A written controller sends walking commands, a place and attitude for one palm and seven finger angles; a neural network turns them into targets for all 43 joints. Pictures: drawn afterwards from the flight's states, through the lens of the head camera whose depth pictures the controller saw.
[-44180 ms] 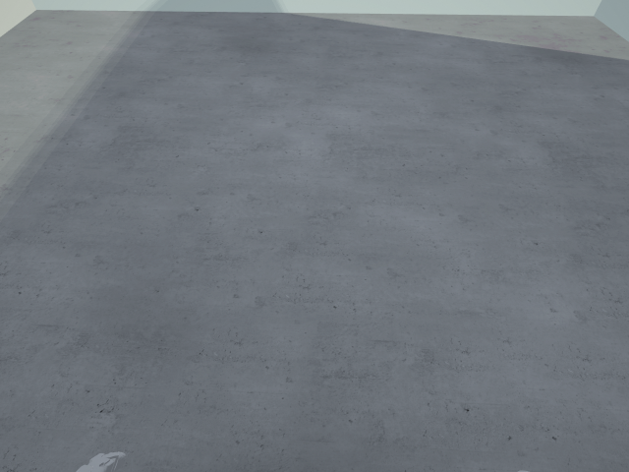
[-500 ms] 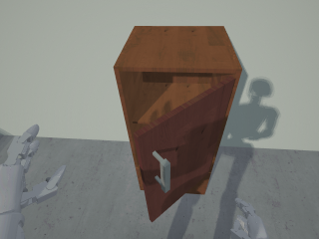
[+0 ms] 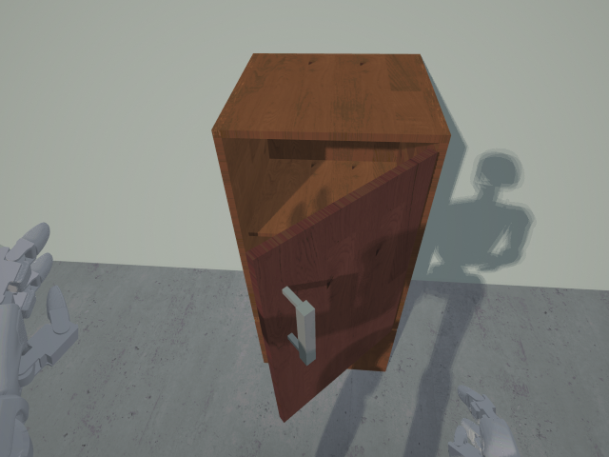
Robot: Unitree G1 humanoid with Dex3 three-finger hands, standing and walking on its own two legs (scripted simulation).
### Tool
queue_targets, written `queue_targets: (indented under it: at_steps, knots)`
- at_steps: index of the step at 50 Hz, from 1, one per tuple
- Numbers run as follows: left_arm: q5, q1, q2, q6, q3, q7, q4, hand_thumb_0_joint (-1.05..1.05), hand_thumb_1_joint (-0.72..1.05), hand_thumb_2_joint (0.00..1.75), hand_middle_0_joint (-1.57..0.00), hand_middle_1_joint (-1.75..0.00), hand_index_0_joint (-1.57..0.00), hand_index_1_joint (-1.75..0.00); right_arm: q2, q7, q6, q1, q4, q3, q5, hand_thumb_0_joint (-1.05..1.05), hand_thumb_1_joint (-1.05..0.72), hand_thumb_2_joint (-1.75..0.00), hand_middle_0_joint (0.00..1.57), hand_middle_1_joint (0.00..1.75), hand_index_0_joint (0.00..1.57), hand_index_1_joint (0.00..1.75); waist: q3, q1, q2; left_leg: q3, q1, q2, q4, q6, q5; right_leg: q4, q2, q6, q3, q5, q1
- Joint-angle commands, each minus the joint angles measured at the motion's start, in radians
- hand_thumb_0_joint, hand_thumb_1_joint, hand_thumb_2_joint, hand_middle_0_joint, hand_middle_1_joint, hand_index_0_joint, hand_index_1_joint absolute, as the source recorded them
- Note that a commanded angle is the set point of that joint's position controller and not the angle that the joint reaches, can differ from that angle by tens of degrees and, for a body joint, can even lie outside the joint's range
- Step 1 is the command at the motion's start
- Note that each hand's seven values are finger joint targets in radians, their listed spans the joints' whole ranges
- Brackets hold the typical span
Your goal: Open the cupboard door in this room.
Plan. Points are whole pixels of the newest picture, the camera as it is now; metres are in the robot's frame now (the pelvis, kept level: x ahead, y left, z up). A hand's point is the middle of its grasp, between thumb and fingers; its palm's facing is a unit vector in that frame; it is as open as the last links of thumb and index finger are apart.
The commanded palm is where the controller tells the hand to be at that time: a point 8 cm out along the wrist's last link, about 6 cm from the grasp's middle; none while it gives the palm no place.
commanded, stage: step back with the hand held close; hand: left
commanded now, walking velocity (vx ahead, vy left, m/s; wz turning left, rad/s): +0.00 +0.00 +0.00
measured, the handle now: (298, 326) +0.33 +0.06 -0.05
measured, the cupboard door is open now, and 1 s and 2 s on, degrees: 44 44 44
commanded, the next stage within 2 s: stop stepping back and stand still in 1.28 s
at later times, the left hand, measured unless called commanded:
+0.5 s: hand (58, 348) +0.17 +0.27 +0.15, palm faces +0.35 -0.79 -0.51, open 7.4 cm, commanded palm +0.11 +0.31 +0.17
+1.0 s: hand out of the picture +0.05 +0.30 +0.16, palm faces +0.50 -0.74 -0.46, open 7.4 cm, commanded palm -0.01 +0.33 +0.17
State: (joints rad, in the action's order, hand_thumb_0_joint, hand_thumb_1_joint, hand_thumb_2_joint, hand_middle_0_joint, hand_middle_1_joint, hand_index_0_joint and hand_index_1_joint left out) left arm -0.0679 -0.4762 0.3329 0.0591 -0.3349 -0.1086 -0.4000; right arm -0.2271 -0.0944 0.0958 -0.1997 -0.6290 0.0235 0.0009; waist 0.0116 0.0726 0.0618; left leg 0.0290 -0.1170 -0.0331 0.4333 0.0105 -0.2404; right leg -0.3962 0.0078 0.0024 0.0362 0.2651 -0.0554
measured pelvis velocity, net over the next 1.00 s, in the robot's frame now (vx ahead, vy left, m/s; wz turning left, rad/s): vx -0.13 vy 0.03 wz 0.05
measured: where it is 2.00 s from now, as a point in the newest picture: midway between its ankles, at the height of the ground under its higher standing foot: outside the picture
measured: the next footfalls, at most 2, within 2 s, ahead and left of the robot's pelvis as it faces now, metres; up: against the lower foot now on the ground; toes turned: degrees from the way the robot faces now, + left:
right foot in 1.34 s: -0.24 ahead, -0.10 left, +0.00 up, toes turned +4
left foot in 1.52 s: -0.14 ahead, +0.12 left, +0.00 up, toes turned +3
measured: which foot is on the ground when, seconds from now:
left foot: down 0.00-1.00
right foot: down 0.00-1.00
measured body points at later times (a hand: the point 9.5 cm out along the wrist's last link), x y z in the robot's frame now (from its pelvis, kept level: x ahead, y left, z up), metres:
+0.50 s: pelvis -0.04 +0.01 +0.00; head -0.02 +0.01 +0.45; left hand +0.14 +0.31 +0.18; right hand +0.14 -0.24 -0.08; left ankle +0.00 +0.12 -0.74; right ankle -0.03 -0.12 -0.74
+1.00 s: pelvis -0.13 +0.03 -0.02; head -0.11 +0.04 +0.43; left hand +0.02 +0.34 +0.18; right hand +0.05 -0.20 -0.10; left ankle +0.00 +0.13 -0.74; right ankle -0.03 -0.11 -0.74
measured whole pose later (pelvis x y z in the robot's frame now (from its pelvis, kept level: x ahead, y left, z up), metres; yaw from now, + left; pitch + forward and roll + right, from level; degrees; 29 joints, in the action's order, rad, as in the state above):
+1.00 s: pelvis -0.13 +0.03 -0.02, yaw +3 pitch -1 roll -2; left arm -0.02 -0.54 0.38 0.24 -0.44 -0.16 -0.54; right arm -0.22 -0.08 0.08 -0.20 -0.60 0.00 -0.01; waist 0.06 0.02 0.02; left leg 0.00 -0.49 -0.01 0.65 -0.02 -0.27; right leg -0.54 -0.02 0.03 -0.02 0.14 -0.38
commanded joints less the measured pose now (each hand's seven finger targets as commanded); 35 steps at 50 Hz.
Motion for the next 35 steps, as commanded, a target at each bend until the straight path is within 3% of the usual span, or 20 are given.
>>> queue_targets:
  at_steps: [1, 4, 5, 6, 7, 9, 13, 15, 22, 27, 32, 35]
  knots:
    - [-0.001, 0.098, 0.188, 0.069, -0.115, -0.021, -0.182, 0.00, 0.90, 0.90, -0.20, -0.30, -0.20, -0.30, -0.096, -0.005, 0.065, 0.145, 0.159, -0.043, -0.002, 0.00, -0.90, -0.90, 0.20, 0.30, 0.20, 0.30, -0.030, -0.003, -0.017, 0.004, 0.051, 0.018, -0.060, -0.025, 0.172, 0.088, -0.015, -0.010, 0.001, -0.194, -0.068]
    - [0.000, 0.102, 0.181, 0.076, -0.107, -0.019, -0.193, 0.00, 0.90, 0.90, -0.20, -0.30, -0.20, -0.30, -0.094, -0.004, 0.065, 0.148, 0.159, -0.045, -0.002, 0.00, -0.90, -0.90, 0.20, 0.30, 0.20, 0.30, -0.043, -0.004, -0.008, 0.006, 0.062, 0.019, -0.064, -0.027, 0.175, 0.088, -0.015, -0.007, -0.002, -0.194, -0.063]
    - [0.000, 0.177, 0.203, 0.083, -0.114, -0.022, -0.238, 0.00, 0.90, 0.90, -0.20, -0.30, -0.20, -0.30, -0.095, -0.005, 0.068, 0.154, 0.159, -0.044, 0.000, 0.00, -0.90, -0.90, 0.20, 0.30, 0.20, 0.30, -0.054, -0.008, -0.006, 0.006, 0.072, 0.021, -0.062, -0.028, 0.171, 0.094, -0.014, -0.006, -0.006, -0.191, -0.066]
    - [0.021, 0.360, 0.366, 0.138, -0.271, -0.037, -0.275, 0.00, 0.90, 0.90, -0.20, -0.30, -0.20, -0.30, -0.101, -0.002, 0.047, 0.134, 0.194, -0.027, 0.006, 0.00, -0.90, -0.90, 0.20, 0.30, 0.20, 0.30, 0.071, -0.051, 0.030, -0.011, -0.021, 0.011, -0.047, -0.035, 0.079, 0.149, 0.027, -0.005, -0.056, -0.193, -0.156]
    - [0.010, 0.170, 0.258, 0.136, -0.199, -0.022, -0.156, 0.00, 0.90, 0.90, -0.20, -0.30, -0.20, -0.30, -0.102, -0.003, 0.035, 0.147, 0.167, -0.043, -0.001, 0.00, -0.90, -0.90, 0.20, 0.30, 0.20, 0.30, 0.032, -0.051, -0.084, -0.020, -0.022, 0.010, -0.010, -0.042, 0.093, 0.156, 0.044, -0.003, -0.066, -0.212, -0.171]
    - [0.008, 0.031, 0.197, 0.132, -0.143, -0.006, -0.140, 0.00, 0.90, 0.90, -0.20, -0.30, -0.20, -0.30, -0.115, 0.006, 0.008, 0.144, 0.180, -0.055, -0.005, 0.00, -0.90, -0.90, 0.20, 0.30, 0.20, 0.30, -0.006, -0.056, -0.094, -0.007, -0.006, 0.006, 0.004, -0.040, 0.138, 0.145, 0.055, -0.002, -0.067, -0.260, -0.171]
    - [0.007, -0.035, 0.214, 0.139, -0.159, -0.014, -0.202, 0.00, 0.90, 0.90, -0.20, -0.30, -0.20, -0.30, -0.121, 0.008, -0.027, 0.137, 0.201, -0.066, -0.001, 0.00, -0.90, -0.90, 0.20, 0.30, 0.20, 0.30, -0.114, -0.058, -0.031, 0.000, 0.002, -0.014, -0.013, -0.033, 0.268, 0.071, 0.047, 0.004, -0.042, -0.356, -0.113]
    - [0.009, -0.035, 0.243, 0.143, -0.183, -0.024, -0.246, 0.00, 0.90, 0.90, -0.20, -0.30, -0.20, -0.30, -0.119, 0.003, -0.038, 0.133, 0.212, -0.071, 0.001, 0.00, -0.90, -0.90, 0.20, 0.30, 0.20, 0.30, -0.154, -0.060, -0.051, -0.002, 0.004, -0.020, -0.010, -0.032, 0.325, 0.042, 0.039, 0.009, -0.033, -0.398, -0.094]
    - [0.007, -0.080, 0.273, 0.144, -0.221, -0.049, -0.300, 0.00, 0.90, 0.90, -0.20, -0.30, -0.20, -0.30, -0.114, -0.007, -0.055, 0.134, 0.237, -0.078, 0.007, 0.00, -0.90, -0.90, 0.20, 0.30, 0.20, 0.30, -0.179, -0.060, -0.019, -0.013, -0.067, -0.035, -0.006, -0.029, 0.347, -0.025, 0.031, 0.011, -0.039, -0.421, -0.068]
    - [0.011, -0.105, 0.258, 0.155, -0.217, -0.056, -0.318, 0.00, 0.90, 0.90, -0.20, -0.30, -0.20, -0.30, -0.122, -0.005, -0.045, 0.125, 0.243, -0.078, 0.007, 0.00, -0.90, -0.90, 0.20, 0.30, 0.20, 0.30, -0.147, -0.061, 0.032, -0.046, -0.190, -0.053, -0.054, -0.039, 0.178, -0.059, 0.010, 0.014, -0.039, -0.271, -0.057]
    - [0.024, -0.097, 0.248, 0.181, -0.228, -0.061, -0.311, 0.00, 0.90, 0.90, -0.20, -0.30, -0.20, -0.30, -0.127, -0.002, -0.022, 0.119, 0.247, -0.078, 0.005, 0.00, -0.90, -0.90, 0.20, 0.30, 0.20, 0.30, -0.077, -0.068, 0.047, -0.086, -0.410, -0.073, -0.114, -0.065, -0.186, -0.096, -0.001, 0.013, -0.061, -0.121, -0.017]
    - [0.035, -0.072, 0.244, 0.199, -0.233, -0.063, -0.310, 0.00, 0.90, 0.90, -0.20, -0.30, -0.20, -0.30, -0.134, -0.001, -0.002, 0.105, 0.242, -0.079, 0.003, 0.00, -0.90, -0.90, 0.20, 0.30, 0.20, 0.30, -0.057, -0.072, 0.034, -0.110, -0.493, -0.080, -0.120, -0.075, -0.318, -0.107, -0.011, 0.017, -0.069, -0.009, -0.020]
